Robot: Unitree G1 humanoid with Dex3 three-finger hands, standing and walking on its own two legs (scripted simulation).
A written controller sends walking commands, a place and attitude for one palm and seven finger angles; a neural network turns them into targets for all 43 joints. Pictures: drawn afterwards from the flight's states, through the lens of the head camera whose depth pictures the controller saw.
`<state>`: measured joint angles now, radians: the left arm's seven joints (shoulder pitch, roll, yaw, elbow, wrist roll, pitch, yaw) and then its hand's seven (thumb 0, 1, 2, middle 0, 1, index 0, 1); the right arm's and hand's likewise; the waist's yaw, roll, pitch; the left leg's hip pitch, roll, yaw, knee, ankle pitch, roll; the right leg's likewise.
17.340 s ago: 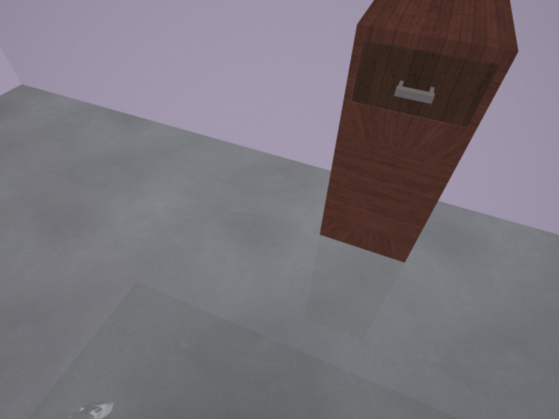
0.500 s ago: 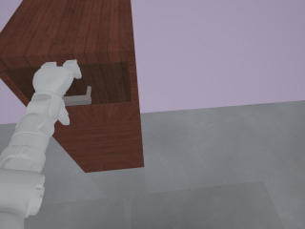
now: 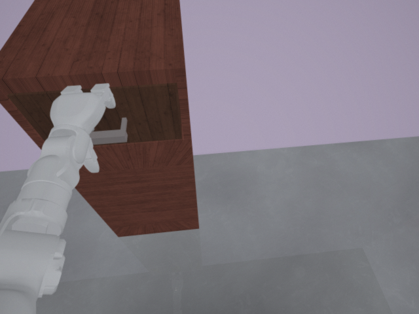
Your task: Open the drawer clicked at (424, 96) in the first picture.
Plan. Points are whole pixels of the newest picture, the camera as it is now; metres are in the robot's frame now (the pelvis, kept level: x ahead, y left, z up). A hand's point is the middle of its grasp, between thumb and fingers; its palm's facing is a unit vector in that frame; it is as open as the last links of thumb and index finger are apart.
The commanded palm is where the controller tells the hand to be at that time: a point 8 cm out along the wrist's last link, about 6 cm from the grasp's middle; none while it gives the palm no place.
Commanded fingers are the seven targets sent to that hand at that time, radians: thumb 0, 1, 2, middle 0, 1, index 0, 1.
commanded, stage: move the hooked fingers above the handle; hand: left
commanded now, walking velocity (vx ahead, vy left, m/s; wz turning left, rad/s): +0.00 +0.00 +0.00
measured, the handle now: (104, 130) +0.50 +0.24 +0.03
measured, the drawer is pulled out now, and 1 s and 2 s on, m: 0.00 0.00 0.00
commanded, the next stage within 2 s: lower the fingers behind the handle in 1.02 s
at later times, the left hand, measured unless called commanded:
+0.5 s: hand (93, 134) +0.45 +0.24 +0.08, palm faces -0.04 -0.03 -1.00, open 13.8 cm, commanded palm +0.43 +0.24 +0.15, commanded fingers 0.00 -0.50 0.30 -0.30 -1.20 -0.30 -1.20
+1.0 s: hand (90, 133) +0.44 +0.24 +0.09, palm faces -0.01 -0.05 -1.00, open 13.8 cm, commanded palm +0.43 +0.25 +0.15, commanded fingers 0.00 -0.50 0.30 -0.30 -1.20 -0.30 -1.20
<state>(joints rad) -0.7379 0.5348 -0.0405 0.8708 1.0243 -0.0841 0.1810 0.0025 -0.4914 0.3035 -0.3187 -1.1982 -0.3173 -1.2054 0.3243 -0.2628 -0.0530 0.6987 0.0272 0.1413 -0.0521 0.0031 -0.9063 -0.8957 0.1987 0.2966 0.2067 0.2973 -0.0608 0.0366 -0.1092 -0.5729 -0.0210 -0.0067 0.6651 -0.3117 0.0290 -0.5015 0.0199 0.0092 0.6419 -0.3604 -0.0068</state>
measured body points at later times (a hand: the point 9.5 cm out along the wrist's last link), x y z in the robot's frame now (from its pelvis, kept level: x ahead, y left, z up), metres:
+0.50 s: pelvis +0.01 -0.01 +0.00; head +0.06 -0.02 +0.45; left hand +0.44 +0.24 +0.13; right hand +0.06 -0.29 -0.13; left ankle +0.00 +0.10 -0.72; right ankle -0.03 -0.12 -0.72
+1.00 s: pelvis +0.01 -0.01 +0.00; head +0.05 -0.02 +0.45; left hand +0.44 +0.24 +0.14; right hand +0.09 -0.28 -0.13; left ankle +0.00 +0.10 -0.72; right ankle -0.03 -0.12 -0.72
